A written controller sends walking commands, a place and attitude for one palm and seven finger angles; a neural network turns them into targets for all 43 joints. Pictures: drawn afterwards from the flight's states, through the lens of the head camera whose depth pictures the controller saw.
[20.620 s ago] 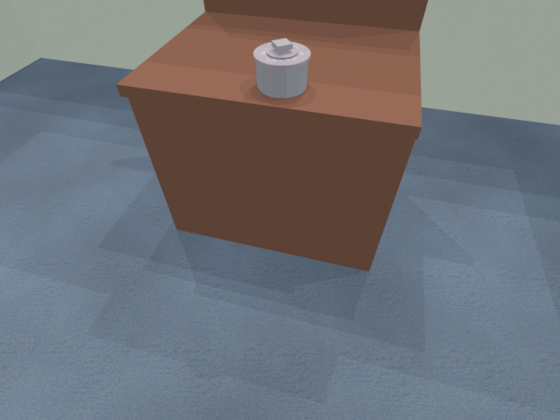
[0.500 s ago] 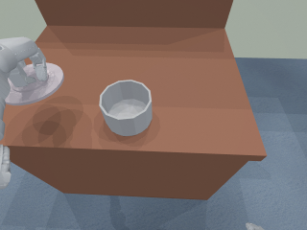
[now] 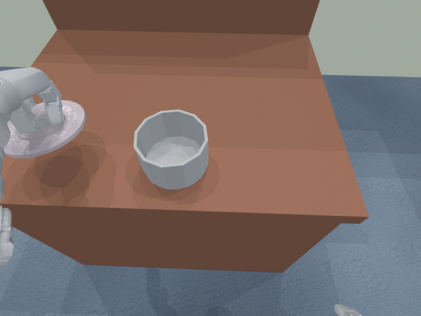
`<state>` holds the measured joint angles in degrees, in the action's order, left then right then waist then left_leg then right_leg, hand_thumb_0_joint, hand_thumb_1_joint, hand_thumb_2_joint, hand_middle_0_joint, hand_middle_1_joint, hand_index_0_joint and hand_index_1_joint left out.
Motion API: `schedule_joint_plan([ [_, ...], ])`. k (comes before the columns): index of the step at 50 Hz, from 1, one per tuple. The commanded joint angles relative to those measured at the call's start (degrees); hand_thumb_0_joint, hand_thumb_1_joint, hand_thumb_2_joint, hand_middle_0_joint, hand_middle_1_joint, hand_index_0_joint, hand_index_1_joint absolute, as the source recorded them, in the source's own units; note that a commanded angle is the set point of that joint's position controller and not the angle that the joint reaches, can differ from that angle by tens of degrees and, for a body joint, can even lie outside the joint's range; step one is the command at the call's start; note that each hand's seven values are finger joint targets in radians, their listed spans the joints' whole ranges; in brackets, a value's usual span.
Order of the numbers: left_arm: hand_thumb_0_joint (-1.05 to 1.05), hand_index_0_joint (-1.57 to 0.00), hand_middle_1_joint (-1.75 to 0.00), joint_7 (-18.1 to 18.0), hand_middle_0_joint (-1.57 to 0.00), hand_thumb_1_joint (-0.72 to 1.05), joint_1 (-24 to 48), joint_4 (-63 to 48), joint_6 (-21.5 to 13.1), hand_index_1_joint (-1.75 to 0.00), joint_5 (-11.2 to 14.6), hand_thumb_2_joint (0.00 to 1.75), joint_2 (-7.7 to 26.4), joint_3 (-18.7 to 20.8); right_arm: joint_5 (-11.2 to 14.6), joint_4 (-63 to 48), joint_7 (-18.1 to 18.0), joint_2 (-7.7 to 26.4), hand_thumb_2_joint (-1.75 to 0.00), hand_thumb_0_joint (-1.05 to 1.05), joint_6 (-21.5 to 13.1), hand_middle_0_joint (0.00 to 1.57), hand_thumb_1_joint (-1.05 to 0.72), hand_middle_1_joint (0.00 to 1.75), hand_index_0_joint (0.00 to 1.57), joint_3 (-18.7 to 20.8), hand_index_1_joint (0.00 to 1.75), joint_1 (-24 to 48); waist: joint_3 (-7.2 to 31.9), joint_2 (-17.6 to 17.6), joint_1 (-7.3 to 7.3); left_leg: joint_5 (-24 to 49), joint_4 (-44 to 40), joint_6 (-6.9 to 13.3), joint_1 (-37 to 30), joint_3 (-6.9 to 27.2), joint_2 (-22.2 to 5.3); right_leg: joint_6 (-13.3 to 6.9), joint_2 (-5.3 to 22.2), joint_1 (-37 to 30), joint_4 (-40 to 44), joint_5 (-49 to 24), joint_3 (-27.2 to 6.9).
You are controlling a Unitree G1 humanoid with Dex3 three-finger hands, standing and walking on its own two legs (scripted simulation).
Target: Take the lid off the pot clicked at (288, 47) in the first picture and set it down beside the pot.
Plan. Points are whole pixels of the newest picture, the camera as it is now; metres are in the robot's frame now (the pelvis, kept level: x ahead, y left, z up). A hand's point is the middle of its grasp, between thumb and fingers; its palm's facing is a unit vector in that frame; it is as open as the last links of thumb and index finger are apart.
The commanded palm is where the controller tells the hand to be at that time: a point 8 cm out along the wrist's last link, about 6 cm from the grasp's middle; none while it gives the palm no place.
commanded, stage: lower the lid onto the table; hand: left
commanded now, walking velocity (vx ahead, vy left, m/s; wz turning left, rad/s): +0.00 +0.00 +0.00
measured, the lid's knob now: (35, 116) +0.46 +0.34 +0.11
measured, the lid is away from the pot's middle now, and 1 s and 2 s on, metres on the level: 0.25 0.24 0.24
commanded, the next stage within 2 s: open the fingers wide in 1.88 s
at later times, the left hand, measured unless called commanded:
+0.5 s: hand (44, 127) +0.43 +0.31 +0.11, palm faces -0.45 -0.08 -0.89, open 4.5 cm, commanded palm +0.44 +0.31 +0.19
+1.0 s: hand (49, 140) +0.42 +0.31 +0.08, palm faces -0.48 -0.08 -0.88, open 4.5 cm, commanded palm +0.44 +0.32 +0.15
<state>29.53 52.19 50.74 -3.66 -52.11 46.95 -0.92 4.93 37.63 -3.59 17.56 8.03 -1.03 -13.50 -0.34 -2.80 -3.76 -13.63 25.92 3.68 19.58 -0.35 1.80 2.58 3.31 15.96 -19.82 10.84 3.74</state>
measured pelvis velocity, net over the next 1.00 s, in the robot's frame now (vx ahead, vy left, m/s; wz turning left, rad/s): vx -0.01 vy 0.01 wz -0.02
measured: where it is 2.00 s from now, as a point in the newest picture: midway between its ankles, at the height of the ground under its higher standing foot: outside the picture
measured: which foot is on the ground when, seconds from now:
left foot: down 0.00-1.00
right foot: down 0.00-1.00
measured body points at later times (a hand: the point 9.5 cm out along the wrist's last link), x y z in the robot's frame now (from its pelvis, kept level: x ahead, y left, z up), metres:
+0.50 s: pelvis +0.00 +0.01 +0.00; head +0.07 +0.00 +0.44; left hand +0.45 +0.31 +0.16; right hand +0.07 -0.27 -0.13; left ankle -0.01 +0.08 -0.74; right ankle -0.02 -0.16 -0.74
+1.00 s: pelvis -0.01 +0.01 +0.00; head +0.06 +0.01 +0.44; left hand +0.44 +0.31 +0.13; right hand +0.05 -0.28 -0.13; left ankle -0.01 +0.08 -0.74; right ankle -0.02 -0.16 -0.74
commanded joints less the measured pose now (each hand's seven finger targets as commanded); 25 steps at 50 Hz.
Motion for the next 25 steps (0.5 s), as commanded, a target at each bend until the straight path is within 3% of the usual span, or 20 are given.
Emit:
schedule_joint_plan([
  [1,0.00,-1.08,-0.94,-4.08,-0.79,0.57,30.80,-15.86,-1.11,-1.07,0.09,1.12,23.14,8.28,-0.20,-5.38,-0.71,9.17,-0.90,0.00,-1.79,0.20,-0.90,0.30,0.20,3.10,0.30,-1.61,28.10,-6.53,-0.46,31.50,0.94,1.55,-19.70,3.35,-0.78,-4.42,-4.29,-4.48,-1.16,-17.66,0.63],
  [2,0.00,-1.08,-0.94,-4.16,-0.79,0.57,30.92,-16.33,-1.39,-1.07,0.32,1.12,24.04,9.15,-0.12,-5.26,-0.73,9.27,-0.90,0.00,-1.74,0.20,-0.90,0.30,0.20,3.07,0.30,-1.67,28.53,-6.24,-0.31,32.48,0.77,1.42,-19.96,3.58,-0.97,-4.35,-4.28,-4.85,-1.34,-18.08,0.70],
  [4,0.00,-1.08,-0.94,-4.09,-0.79,0.57,31.14,-16.82,-1.60,-1.07,0.98,1.12,20.83,6.42,-0.22,-5.19,-0.70,9.23,-0.90,0.00,-1.87,0.20,-0.90,0.30,0.20,3.33,0.30,-1.43,27.79,-7.78,-1.01,34.27,1.13,0.99,-21.17,3.79,-1.12,-4.36,-4.15,-2.72,-1.07,-17.53,0.74],
  [8,0.00,-1.08,-0.94,-4.18,-0.79,0.57,28.17,-12.72,-1.86,-1.07,0.83,1.12,22.13,8.35,-0.08,-4.81,-0.56,9.27,-0.90,0.00,-1.43,0.20,-0.90,0.30,0.20,3.03,0.30,-1.84,25.48,-4.55,-0.45,30.39,0.73,1.08,-17.99,3.76,-0.90,-4.45,-4.31,-2.96,-1.35,-16.42,1.11],
  [9,0.00,-1.08,-0.94,-4.20,-0.79,0.57,28.67,-12.87,-2.06,-1.07,1.01,1.12,21.15,7.06,-0.13,-4.77,-0.48,9.64,-0.90,0.00,-1.37,0.20,-0.90,0.30,0.20,3.24,0.30,-1.70,25.67,-5.29,-0.65,30.54,0.89,0.94,-17.90,3.46,-0.89,-4.54,-4.01,-2.83,-1.32,-16.77,0.75],
  [10,0.00,-1.08,-0.94,-4.45,-0.79,0.57,29.41,-13.28,-2.20,-1.07,0.55,1.12,22.74,8.35,-0.21,-4.72,-0.40,9.51,-0.90,0.00,-1.13,0.20,-0.90,0.30,0.20,3.22,0.30,-2.15,26.57,-4.94,-0.40,30.50,0.82,0.97,-17.88,3.61,-0.94,-4.41,-4.29,-3.29,-1.54,-16.52,0.80],
  [12,0.00,-1.08,-0.94,-4.83,-0.79,0.57,31.53,-17.96,-2.66,-1.07,0.15,1.12,21.42,7.02,-0.15,-5.47,-0.37,9.04,-0.90,0.00,-1.32,0.20,-0.90,0.30,0.20,3.32,0.30,-1.44,28.96,-8.25,-0.50,33.56,1.05,0.68,-21.00,4.16,-1.10,-4.52,-4.28,-2.58,-1.81,-16.61,0.77],
  [13,0.00,-1.08,-0.94,-4.82,-0.79,0.57,28.44,-14.23,-2.58,-1.07,0.06,1.12,20.04,6.74,-0.33,-5.22,-0.48,8.88,-0.90,0.00,-1.42,0.20,-0.90,0.30,0.20,3.37,0.30,-1.77,27.07,-7.14,-0.62,33.05,1.50,0.74,-20.32,4.14,-1.12,-4.46,-4.40,-1.16,-1.67,-15.72,0.95],
  [14,0.00,-1.08,-0.94,-4.93,-0.79,0.57,27.38,-12.47,-2.88,-1.07,0.61,1.12,21.79,8.05,-0.30,-4.74,-0.44,9.52,-0.90,0.00,-1.36,0.20,-0.90,0.30,0.20,3.41,0.30,-2.49,25.95,-5.43,-0.60,32.27,1.50,0.63,-18.90,4.07,-1.19,-4.53,-4.33,-1.54,-1.57,-15.79,0.87],
  [16,0.00,-1.08,-0.94,-4.89,-0.79,0.57,28.40,-11.13,-2.91,-1.07,0.54,1.12,21.83,8.04,-0.17,-4.80,-0.48,9.27,-0.90,0.00,-0.93,0.20,-0.90,0.30,0.20,3.15,0.30,-2.33,25.77,-4.48,-0.60,28.01,0.98,0.99,-16.68,3.55,-0.81,-4.43,-4.21,-2.68,-1.65,-15.49,0.85],
  [18,0.00,-1.08,-0.94,-5.10,-0.79,0.57,30.24,-13.99,-3.22,-1.07,0.39,1.12,19.59,5.97,-0.20,-4.94,-0.58,9.04,-0.90,0.00,-1.25,0.20,-0.90,0.30,0.20,3.48,0.30,-2.51,27.85,-6.44,-0.80,30.47,1.35,0.86,-19.55,3.83,-1.10,-4.41,-4.28,-1.34,-1.90,-15.43,0.82],
  [20,0.00,-1.08,-0.94,-5.83,-0.79,0.57,30.49,-15.36,-3.94,-1.07,0.09,1.12,22.67,8.41,-0.50,-5.01,-0.58,9.29,-0.90,0.00,-1.19,0.20,-0.90,0.30,0.20,3.42,0.30,-2.99,29.26,-7.07,-0.60,32.32,1.53,0.53,-20.18,4.13,-1.18,-4.50,-4.51,-1.80,-2.08,-15.51,0.62],
  [23,0.00,-1.08,-0.94,-5.91,-0.79,0.57,28.44,-10.74,-3.86,-1.07,0.41,1.12,19.88,6.83,-0.25,-4.35,-0.78,9.14,-0.90,0.00,-1.21,0.20,-0.90,0.30,0.20,3.34,0.30,-3.27,25.71,-5.70,-0.87,29.00,1.24,0.72,-18.10,3.82,-1.19,-4.44,-4.35,-0.41,-1.81,-14.23,0.93],
  [25,0.00,-1.08,-0.94,-6.46,-0.79,0.57,29.89,-13.11,-4.18,-1.07,0.05,1.12,21.58,7.68,-0.35,-4.63,-0.75,9.37,-0.90,0.00,-1.08,0.20,-0.90,0.30,0.20,3.52,0.30,-3.50,28.23,-5.95,-0.80,29.37,1.21,0.77,-18.93,3.69,-1.22,-4.47,-4.41,-1.33,-1.99,-14.57,0.50],
])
